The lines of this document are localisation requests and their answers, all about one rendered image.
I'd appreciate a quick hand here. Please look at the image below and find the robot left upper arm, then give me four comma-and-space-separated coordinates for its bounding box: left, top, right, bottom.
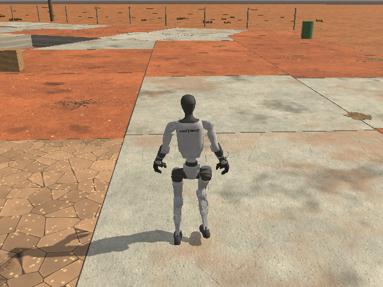
160, 121, 177, 154

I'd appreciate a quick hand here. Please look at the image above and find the left robot forearm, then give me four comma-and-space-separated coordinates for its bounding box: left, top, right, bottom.
155, 145, 166, 164

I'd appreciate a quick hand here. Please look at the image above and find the humanoid robot torso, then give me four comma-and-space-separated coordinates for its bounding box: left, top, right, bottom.
176, 119, 204, 179

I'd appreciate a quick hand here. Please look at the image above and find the right robot forearm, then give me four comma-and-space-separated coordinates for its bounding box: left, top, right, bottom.
215, 143, 227, 164

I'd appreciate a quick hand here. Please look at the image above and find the left robot hand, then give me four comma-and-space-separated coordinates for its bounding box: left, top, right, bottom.
153, 161, 167, 173

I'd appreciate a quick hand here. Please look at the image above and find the robot right upper arm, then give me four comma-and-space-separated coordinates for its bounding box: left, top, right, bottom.
202, 120, 220, 152

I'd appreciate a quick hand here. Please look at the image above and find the right robot shin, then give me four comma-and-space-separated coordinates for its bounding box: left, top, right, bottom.
198, 189, 208, 231

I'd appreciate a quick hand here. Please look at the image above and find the right robot hand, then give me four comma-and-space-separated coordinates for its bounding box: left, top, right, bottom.
216, 161, 229, 175

